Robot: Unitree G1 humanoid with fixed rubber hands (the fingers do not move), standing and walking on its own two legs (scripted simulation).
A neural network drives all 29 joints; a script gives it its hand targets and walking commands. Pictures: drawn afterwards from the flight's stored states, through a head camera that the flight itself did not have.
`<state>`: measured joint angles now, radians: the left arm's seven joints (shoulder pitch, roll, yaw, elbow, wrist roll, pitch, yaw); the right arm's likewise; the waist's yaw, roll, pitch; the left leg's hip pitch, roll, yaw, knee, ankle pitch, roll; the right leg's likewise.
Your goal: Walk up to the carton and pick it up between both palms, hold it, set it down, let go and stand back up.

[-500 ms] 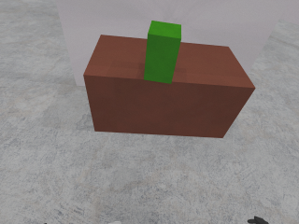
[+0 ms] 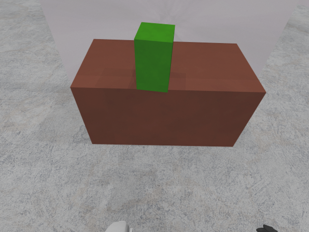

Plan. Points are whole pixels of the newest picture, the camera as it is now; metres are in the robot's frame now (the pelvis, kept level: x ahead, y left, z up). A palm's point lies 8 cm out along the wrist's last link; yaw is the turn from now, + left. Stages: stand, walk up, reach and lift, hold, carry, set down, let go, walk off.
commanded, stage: walk up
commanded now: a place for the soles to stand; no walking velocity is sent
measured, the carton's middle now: (155, 58) +0.94 +0.01 -0.05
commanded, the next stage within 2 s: none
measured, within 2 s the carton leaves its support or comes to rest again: neither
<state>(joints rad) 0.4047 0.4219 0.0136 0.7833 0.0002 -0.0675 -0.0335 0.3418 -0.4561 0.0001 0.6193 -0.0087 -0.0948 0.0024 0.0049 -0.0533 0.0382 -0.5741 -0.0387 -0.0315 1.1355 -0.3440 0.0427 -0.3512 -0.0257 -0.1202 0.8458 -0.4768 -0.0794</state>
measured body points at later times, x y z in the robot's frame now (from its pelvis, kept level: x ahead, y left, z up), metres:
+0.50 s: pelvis +0.09 +0.01 -0.01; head +0.08 +0.03 +0.44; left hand +0.20 +0.32 -0.11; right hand +0.20 -0.32 -0.06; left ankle +0.15 +0.13 -0.70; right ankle +0.08 -0.09 -0.66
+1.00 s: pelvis +0.15 -0.02 -0.02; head +0.19 +0.00 +0.43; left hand +0.19 +0.30 -0.13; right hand +0.26 -0.34 -0.09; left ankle +0.24 +0.11 -0.71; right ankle +0.13 -0.10 -0.70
